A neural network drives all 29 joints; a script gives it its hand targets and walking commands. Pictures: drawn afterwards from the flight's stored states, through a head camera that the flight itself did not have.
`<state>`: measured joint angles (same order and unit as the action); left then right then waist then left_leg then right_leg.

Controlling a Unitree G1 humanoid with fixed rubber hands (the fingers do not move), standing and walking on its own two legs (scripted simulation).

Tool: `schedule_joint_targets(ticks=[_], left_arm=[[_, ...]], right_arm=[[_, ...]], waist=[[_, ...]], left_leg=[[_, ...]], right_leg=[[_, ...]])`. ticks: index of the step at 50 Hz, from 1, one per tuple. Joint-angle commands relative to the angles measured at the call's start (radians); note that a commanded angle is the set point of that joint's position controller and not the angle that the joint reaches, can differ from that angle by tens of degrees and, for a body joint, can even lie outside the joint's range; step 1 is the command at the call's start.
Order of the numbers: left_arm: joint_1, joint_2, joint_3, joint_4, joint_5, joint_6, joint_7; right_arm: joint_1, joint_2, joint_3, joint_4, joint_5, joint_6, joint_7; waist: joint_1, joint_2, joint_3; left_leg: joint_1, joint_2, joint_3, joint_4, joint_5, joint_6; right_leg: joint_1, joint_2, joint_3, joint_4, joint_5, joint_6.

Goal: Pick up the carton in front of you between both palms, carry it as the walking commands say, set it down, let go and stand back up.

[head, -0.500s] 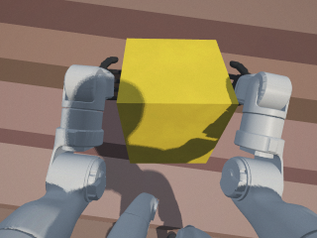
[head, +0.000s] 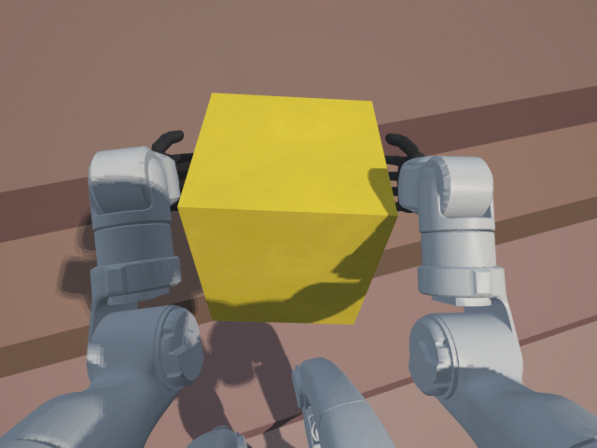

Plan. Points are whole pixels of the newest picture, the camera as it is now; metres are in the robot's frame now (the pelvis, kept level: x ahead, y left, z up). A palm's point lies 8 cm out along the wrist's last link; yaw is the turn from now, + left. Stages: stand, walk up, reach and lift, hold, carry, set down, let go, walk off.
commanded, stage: carry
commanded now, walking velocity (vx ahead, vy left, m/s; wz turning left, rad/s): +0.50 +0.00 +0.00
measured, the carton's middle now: (287, 216) +0.38 -0.05 +0.06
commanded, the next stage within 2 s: none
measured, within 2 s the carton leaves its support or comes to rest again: neither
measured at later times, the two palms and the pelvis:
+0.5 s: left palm out of the picture +0.66 +0.14 +0.34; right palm out of the picture +0.71 -0.15 +0.34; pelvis +0.30 -0.07 +0.18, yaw +2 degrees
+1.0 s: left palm out of the picture +0.98 +0.13 +0.49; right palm out of the picture +0.94 -0.17 +0.49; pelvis +0.59 +0.02 +0.35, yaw +0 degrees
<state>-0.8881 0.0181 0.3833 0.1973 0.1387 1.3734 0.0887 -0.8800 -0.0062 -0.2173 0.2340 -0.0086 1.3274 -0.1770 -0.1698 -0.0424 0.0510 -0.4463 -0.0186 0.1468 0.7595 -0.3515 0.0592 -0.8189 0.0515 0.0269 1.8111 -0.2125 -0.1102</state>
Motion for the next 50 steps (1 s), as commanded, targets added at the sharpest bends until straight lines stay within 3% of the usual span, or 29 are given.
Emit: schedule_joint_targets(ticks=[1,4,6,8,10,12,13,14,15,16,17,20,22,26,30,32,34,35,37,39,40,41,42,43,44,45,46,48,50], left_arm=[[-0.747,-0.986,-0.547,-0.107,-0.350,-0.055,-0.136],[-0.713,-0.985,-0.598,-0.099,-0.370,-0.036,-0.136],[-0.718,-0.968,-0.614,-0.070,-0.378,-0.021,-0.131],[-0.739,-0.935,-0.617,-0.057,-0.389,-0.009,-0.125],[-0.776,-0.941,-0.623,-0.038,-0.402,0.004,-0.116],[-0.776,-0.980,-0.631,-0.015,-0.445,0.015,-0.109],[-0.784,-1.019,-0.643,-0.020,-0.483,0.012,-0.109],[-0.825,-1.050,-0.652,-0.048,-0.515,0.006,-0.115],[-0.884,-1.089,-0.671,-0.081,-0.546,-0.004,-0.124],[-0.885,-1.143,-0.699,-0.085,-0.583,-0.019,-0.140],[-0.911,-1.183,-0.715,-0.099,-0.625,-0.040,-0.157],[-1.095,-1.249,-0.746,-0.237,-0.707,-0.075,-0.196],[-1.092,-1.263,-0.748,-0.270,-0.718,-0.079,-0.201],[-0.995,-1.195,-0.700,-0.219,-0.674,-0.045,-0.190],[-0.875,-1.080,-0.615,-0.084,-0.583,-0.004,-0.192],[-0.884,-1.051,-0.586,-0.055,-0.569,0.004,-0.204],[-0.921,-1.020,-0.550,-0.042,-0.565,0.011,-0.218],[-0.936,-1.014,-0.529,-0.028,-0.556,0.016,-0.221],[-0.934,-0.991,-0.480,0.027,-0.528,0.029,-0.220],[-0.868,-0.980,-0.443,0.094,-0.483,0.031,-0.220],[-0.852,-0.993,-0.424,0.112,-0.462,0.028,-0.220],[-0.837,-0.995,-0.408,0.109,-0.445,0.017,-0.216],[-0.823,-0.976,-0.407,0.118,-0.416,0.003,-0.212],[-0.762,-0.995,-0.403,0.136,-0.397,-0.006,-0.211],[-0.728,-0.988,-0.370,0.136,-0.362,-0.027,-0.204],[-0.791,-1.003,-0.382,0.084,-0.355,-0.033,-0.198],[-0.840,-1.010,-0.401,0.035,-0.360,-0.037,-0.189],[-0.873,-1.005,-0.453,-0.059,-0.373,-0.045,-0.167],[-0.833,-0.991,-0.504,-0.103,-0.384,-0.050,-0.146]], right_arm=[[-0.932,1.240,0.544,-0.224,0.522,-0.032,0.304],[-0.829,1.140,0.521,-0.198,0.464,-0.008,0.295],[-0.801,1.087,0.503,-0.166,0.447,0.008,0.299],[-0.828,1.041,0.482,-0.160,0.435,0.021,0.309],[-0.839,1.002,0.448,-0.138,0.425,0.039,0.312],[-0.800,0.981,0.398,-0.098,0.392,0.060,0.307],[-0.802,0.959,0.385,-0.100,0.373,0.064,0.305],[-0.799,0.956,0.372,-0.080,0.348,0.065,0.302],[-0.795,0.961,0.363,-0.073,0.321,0.061,0.297],[-0.738,0.957,0.341,-0.052,0.277,0.047,0.293],[-0.695,0.941,0.306,-0.025,0.245,0.036,0.286],[-0.782,0.923,0.290,-0.096,0.206,0.021,0.273],[-0.815,0.903,0.305,-0.144,0.205,0.022,0.256],[-0.742,0.869,0.346,-0.130,0.211,0.036,0.233],[-0.733,0.889,0.367,-0.012,0.233,0.072,0.233],[-0.741,0.895,0.361,0.040,0.233,0.079,0.230],[-0.793,0.912,0.352,0.052,0.255,0.083,0.221],[-0.831,0.921,0.360,0.054,0.267,0.086,0.214],[-0.875,0.980,0.373,0.073,0.311,0.091,0.206],[-0.869,1.051,0.378,0.088,0.361,0.084,0.206],[-0.895,1.073,0.375,0.081,0.369,0.074,0.209],[-0.920,1.125,0.390,0.063,0.391,0.059,0.217],[-0.930,1.191,0.406,0.049,0.432,0.044,0.233],[-0.903,1.171,0.425,0.035,0.456,0.019,0.245],[-0.932,1.209,0.433,-0.016,0.478,0.002,0.260],[-1.016,1.241,0.453,-0.091,0.504,-0.017,0.275],[-1.076,1.261,0.474,-0.164,0.529,-0.031,0.289],[-1.087,1.285,0.493,-0.217,0.553,-0.039,0.306],[-1.011,1.271,0.510,-0.208,0.541,-0.036,0.312]], waist=[[0.080,0.010,-0.554],[-0.004,0.166,-0.540],[0.002,0.082,-0.448],[0.075,0.092,-0.331],[0.127,0.159,-0.282],[0.221,0.352,-0.501],[0.328,0.423,-0.634],[0.410,0.388,-0.718],[0.422,0.214,-0.797],[0.328,-0.007,-0.775],[0.293,-0.153,-0.905],[0.266,0.043,-0.694],[0.232,0.032,-0.620],[0.261,0.084,-0.578],[0.354,-0.017,-0.496],[0.310,0.037,-0.401],[0.242,-0.052,-0.349],[0.220,-0.086,-0.310],[0.166,-0.241,-0.367],[0.066,-0.343,-0.576],[0.004,-0.290,-0.662],[-0.034,-0.237,-0.761],[-0.009,-0.200,-0.709],[0.063,0.284,-0.808],[0.053,0.226,-0.913],[0.064,0.115,-0.834],[0.080,0.089,-0.714],[0.125,0.084,-0.550],[0.113,0.047,-0.525]], left_leg=[[0.616,0.287,-0.476,-0.295,0.431,0.178],[0.906,0.396,-0.560,-0.379,0.519,0.275],[0.957,0.360,-0.472,-0.434,0.331,0.215],[0.703,0.278,-0.325,-0.549,0.154,0.126],[0.291,0.200,-0.125,-0.792,0.412,0.141],[0.193,0.180,0.027,-0.551,1.544,0.156],[0.296,0.203,0.059,-0.331,1.861,0.129],[0.375,0.209,0.074,-0.078,1.915,0.103],[0.371,0.129,0.025,0.251,1.576,0.042],[0.042,-0.022,-0.082,0.613,0.418,-0.040],[-0.096,-0.131,-0.280,1.131,0.217,-0.040],[-0.378,-0.039,-0.319,1.215,0.192,0.042],[-0.424,0.023,-0.330,1.164,0.177,0.062],[-0.560,0.044,-0.155,0.995,0.075,0.072],[-1.176,0.071,-0.214,1.552,-0.275,0.105],[-1.232,0.107,-0.156,1.445,-0.260,0.095],[-0.994,0.144,-0.087,1.223,-0.160,0.067],[-0.787,0.128,0.016,1.019,-0.136,0.055],[-0.253,0.075,0.113,0.679,0.070,0.095],[-0.112,-0.027,0.182,0.542,0.118,0.128],[0.011,-0.096,0.210,0.364,0.112,0.106],[0.185,-0.114,0.100,0.099,0.158,0.088],[0.292,-0.030,-0.201,-0.127,0.220,0.100],[0.627,0.289,-0.763,-0.152,1.127,0.258],[0.645,0.315,-0.941,-0.253,0.887,0.339],[0.599,0.298,-0.888,-0.217,0.556,0.341],[0.548,0.274,-0.804,-0.210,0.306,0.258],[0.469,0.235,-0.602,-0.235,0.067,0.175],[0.518,0.260,-0.525,-0.293,0.086,0.155]], right_leg=[[-0.242,-0.090,-0.008,-0.150,-0.078,-0.019],[-0.706,-0.093,-0.029,0.367,-0.332,-0.041],[-0.890,-0.126,-0.016,0.369,-0.482,-0.040],[-0.737,-0.168,-0.092,0.130,-0.369,-0.020],[-0.216,-0.157,-0.228,-0.319,-0.271,-0.032],[0.317,-0.009,-0.345,-0.472,-0.008,-0.079],[0.434,0.029,-0.364,-0.535,0.026,-0.080],[0.557,0.076,-0.359,-0.762,0.006,-0.057],[0.717,0.069,-0.208,-1.048,0.120,-0.065],[0.860,-0.174,0.359,-1.341,0.338,-0.156],[0.932,-0.361,0.731,-1.347,0.545,-0.341],[0.823,-0.289,0.589,-1.286,0.056,-0.226],[0.783,-0.282,0.495,-1.333,-0.129,-0.165],[0.885,-0.326,0.319,-1.381,0.198,-0.191],[1.227,-0.435,0.397,-1.439,0.159,-0.233],[1.158,-0.359,0.285,-1.487,-0.029,-0.139],[0.890,-0.291,0.154,-1.639,-0.129,-0.088],[0.712,-0.253,0.054,-1.776,-0.075,-0.114],[0.445,-0.185,-0.197,-1.757,0.699,-0.108],[0.703,-0.241,-0.246,-1.471,1.572,-0.089],[0.797,-0.228,-0.241,-1.216,1.740,-0.064],[0.834,-0.197,-0.222,-0.935,1.696,-0.016],[0.653,-0.171,-0.111,-0.749,0.942,0.017],[0.306,0.042,0.041,-0.198,0.052,0.126],[0.156,0.088,0.215,0.129,0.005,0.118],[0.047,0.055,0.204,0.222,0.013,0.069],[-0.073,0.020,0.187,0.199,-0.002,0.031],[-0.143,-0.043,0.148,0.114,0.032,-0.007],[-0.214,-0.068,0.075,0.065,0.016,-0.013]])
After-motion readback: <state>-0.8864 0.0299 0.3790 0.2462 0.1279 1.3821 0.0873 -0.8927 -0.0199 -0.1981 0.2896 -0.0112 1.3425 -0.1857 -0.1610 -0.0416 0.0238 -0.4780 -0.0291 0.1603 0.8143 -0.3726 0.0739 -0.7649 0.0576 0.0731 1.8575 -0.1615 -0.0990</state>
